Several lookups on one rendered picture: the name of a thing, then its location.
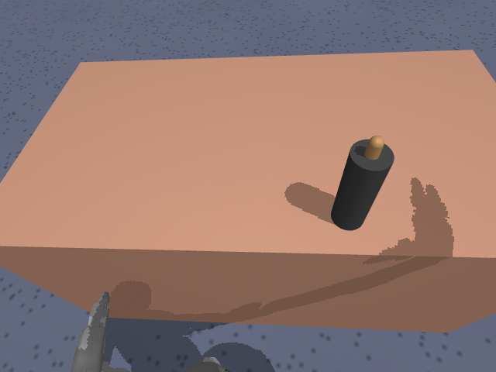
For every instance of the left robot hand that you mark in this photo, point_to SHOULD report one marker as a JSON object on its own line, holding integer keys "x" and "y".
{"x": 90, "y": 352}

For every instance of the bottle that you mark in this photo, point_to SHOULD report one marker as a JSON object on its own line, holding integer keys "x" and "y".
{"x": 367, "y": 166}

